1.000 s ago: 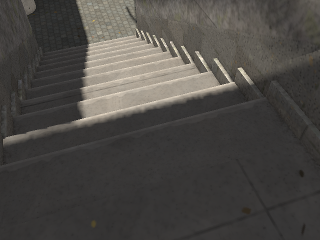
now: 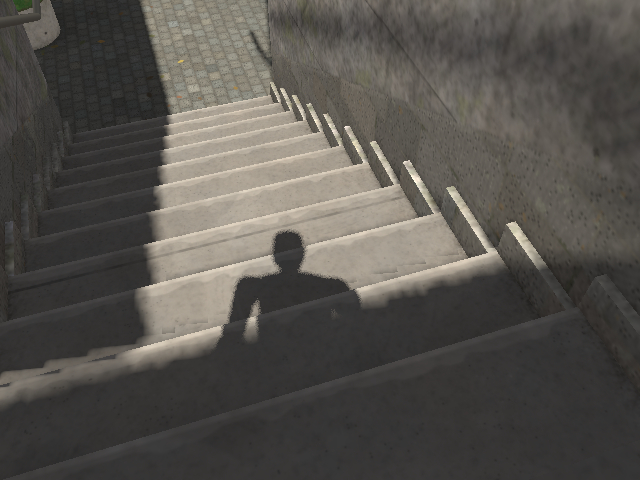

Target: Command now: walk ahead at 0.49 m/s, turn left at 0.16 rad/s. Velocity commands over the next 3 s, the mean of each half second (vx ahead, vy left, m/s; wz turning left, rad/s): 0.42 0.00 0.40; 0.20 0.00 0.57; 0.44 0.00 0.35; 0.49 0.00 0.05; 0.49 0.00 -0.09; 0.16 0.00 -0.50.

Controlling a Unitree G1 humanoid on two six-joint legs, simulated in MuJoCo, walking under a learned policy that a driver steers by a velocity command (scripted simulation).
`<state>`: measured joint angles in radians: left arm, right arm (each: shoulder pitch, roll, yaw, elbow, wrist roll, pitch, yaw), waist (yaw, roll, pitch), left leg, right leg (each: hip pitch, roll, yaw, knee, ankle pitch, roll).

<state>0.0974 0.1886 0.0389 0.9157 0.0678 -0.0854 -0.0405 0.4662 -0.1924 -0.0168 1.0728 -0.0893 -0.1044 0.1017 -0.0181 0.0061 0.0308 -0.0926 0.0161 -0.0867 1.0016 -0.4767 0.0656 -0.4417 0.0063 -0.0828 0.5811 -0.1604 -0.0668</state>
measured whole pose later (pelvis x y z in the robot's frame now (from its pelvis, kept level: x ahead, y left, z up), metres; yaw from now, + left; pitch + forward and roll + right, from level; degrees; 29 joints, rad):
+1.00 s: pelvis +0.38 +0.03 +0.02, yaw +32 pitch +4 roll +0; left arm 0.32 0.27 -0.01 0.86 0.06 -0.11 0.03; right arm 0.26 -0.25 -0.06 0.76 -0.05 -0.08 0.04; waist 0.01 0.00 -0.05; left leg -0.45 -0.15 -0.25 0.64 -0.32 0.05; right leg -0.25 0.00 -0.05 0.44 -0.25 -0.03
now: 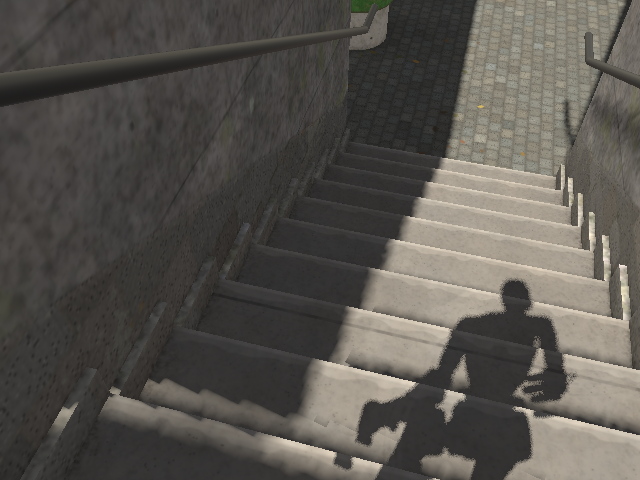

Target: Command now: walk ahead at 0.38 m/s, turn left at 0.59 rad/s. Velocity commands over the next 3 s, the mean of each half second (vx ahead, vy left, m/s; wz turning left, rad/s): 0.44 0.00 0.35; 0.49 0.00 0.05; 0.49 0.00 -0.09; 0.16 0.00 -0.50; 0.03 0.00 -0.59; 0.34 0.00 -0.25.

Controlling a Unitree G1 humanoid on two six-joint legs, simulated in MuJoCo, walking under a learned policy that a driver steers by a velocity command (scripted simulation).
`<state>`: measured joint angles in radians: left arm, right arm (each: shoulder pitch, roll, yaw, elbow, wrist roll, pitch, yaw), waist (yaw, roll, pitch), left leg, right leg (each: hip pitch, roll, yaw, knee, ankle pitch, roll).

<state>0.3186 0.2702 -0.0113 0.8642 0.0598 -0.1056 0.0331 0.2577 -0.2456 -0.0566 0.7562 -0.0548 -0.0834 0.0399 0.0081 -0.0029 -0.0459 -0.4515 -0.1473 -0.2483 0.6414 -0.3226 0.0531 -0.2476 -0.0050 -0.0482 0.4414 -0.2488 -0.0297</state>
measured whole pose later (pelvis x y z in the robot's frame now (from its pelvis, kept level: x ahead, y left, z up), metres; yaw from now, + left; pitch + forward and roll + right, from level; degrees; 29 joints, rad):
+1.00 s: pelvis +0.39 +0.00 -0.14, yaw +10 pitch -1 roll +5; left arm 0.16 0.27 0.06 0.79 0.04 0.02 -0.05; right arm 0.44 -0.24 -0.05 0.96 -0.03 -0.08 -0.06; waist -0.08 -0.05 0.01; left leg -0.16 -0.05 0.04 1.29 -0.79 0.07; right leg -0.29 -0.06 0.02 0.41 0.20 -0.07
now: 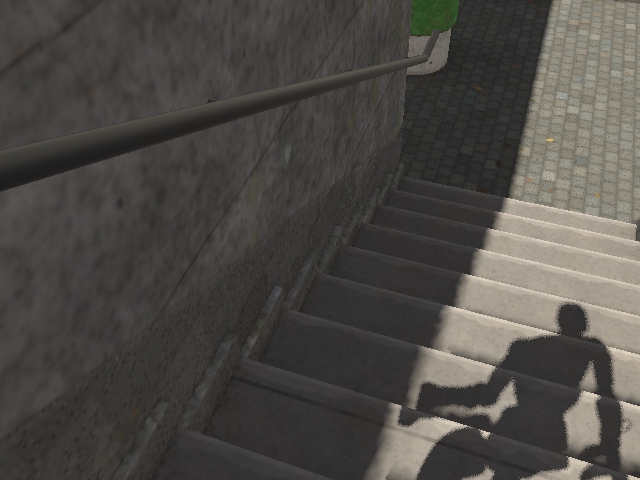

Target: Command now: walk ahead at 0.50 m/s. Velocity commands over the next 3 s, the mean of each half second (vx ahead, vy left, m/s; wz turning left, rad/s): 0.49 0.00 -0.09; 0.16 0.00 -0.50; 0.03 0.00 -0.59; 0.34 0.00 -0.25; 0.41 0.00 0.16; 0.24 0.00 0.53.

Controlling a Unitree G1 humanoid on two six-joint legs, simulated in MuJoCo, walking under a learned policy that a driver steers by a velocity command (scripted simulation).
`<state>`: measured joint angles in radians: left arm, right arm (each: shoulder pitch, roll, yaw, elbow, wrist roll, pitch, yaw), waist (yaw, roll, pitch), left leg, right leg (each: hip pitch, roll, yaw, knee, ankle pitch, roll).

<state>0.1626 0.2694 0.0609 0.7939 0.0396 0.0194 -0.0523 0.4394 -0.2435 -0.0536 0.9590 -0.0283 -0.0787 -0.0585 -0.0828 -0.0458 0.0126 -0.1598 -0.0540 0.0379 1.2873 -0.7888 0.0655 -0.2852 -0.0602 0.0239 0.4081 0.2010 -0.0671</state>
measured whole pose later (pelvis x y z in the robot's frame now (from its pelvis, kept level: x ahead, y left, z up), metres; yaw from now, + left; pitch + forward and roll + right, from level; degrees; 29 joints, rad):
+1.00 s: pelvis +0.41 -0.02 -0.23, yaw -22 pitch +3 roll +1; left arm 0.19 0.24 0.03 0.73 0.04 -0.07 0.00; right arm 0.29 -0.28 -0.10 0.75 -0.10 -0.11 -0.03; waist -0.06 0.00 -0.01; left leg -0.37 0.24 0.26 0.82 -0.50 -0.06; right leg -0.45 -0.02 -0.10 0.75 -0.37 -0.06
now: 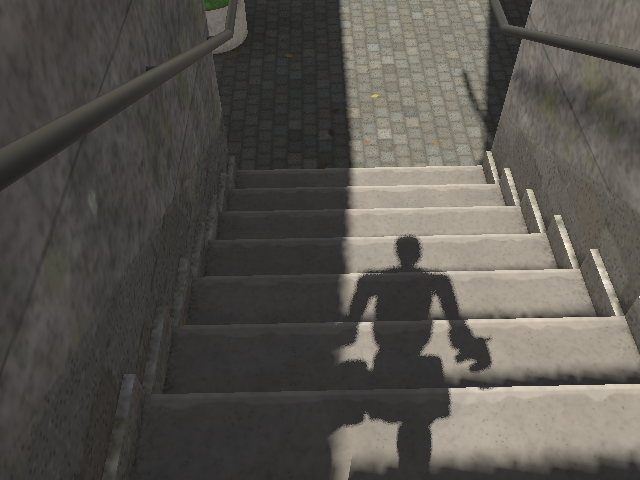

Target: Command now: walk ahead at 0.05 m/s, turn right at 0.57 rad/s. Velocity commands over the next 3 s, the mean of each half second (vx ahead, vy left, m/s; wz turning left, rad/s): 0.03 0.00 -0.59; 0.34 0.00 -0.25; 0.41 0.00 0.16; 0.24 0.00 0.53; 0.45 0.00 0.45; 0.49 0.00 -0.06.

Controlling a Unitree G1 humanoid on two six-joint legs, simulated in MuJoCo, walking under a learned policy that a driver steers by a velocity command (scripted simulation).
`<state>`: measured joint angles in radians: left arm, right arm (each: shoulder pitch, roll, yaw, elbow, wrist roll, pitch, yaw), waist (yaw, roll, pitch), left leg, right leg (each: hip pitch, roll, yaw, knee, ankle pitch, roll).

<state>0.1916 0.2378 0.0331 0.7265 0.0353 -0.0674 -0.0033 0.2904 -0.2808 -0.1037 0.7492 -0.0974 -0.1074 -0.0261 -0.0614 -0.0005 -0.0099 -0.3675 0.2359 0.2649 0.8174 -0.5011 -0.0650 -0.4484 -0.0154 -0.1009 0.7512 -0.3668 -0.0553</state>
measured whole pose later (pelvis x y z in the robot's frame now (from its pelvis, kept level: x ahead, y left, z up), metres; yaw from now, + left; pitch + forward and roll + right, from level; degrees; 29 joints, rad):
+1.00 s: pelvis +0.17 -0.03 -0.04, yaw -22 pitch +4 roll +2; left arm 0.05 0.20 -0.02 0.79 0.11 -0.04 -0.11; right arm 0.68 -0.12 0.05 1.01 -0.07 -0.11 0.04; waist -0.15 -0.02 -0.07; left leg -0.12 -0.05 0.05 0.81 -0.76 0.05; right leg -0.76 -0.12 0.02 0.67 0.41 -0.03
